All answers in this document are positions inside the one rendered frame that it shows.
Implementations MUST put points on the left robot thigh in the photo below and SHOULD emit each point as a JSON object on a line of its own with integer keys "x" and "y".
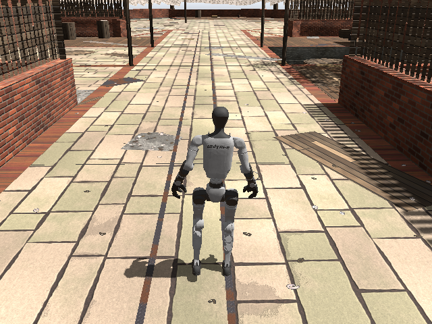
{"x": 199, "y": 197}

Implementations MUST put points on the robot left upper arm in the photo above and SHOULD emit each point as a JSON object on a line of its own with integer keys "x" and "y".
{"x": 192, "y": 151}

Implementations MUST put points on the robot left shin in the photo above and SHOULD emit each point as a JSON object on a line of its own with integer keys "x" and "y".
{"x": 196, "y": 242}

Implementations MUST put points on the robot right hand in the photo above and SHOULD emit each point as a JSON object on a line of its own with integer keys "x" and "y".
{"x": 249, "y": 189}

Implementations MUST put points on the robot left forearm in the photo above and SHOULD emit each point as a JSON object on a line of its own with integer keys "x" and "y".
{"x": 181, "y": 175}

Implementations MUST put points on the robot right forearm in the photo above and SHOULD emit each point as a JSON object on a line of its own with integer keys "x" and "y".
{"x": 250, "y": 178}

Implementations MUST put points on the robot left hand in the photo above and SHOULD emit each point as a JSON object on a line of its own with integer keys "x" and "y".
{"x": 178, "y": 188}

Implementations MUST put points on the robot right upper arm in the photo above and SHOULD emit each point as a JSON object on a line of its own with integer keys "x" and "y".
{"x": 243, "y": 154}

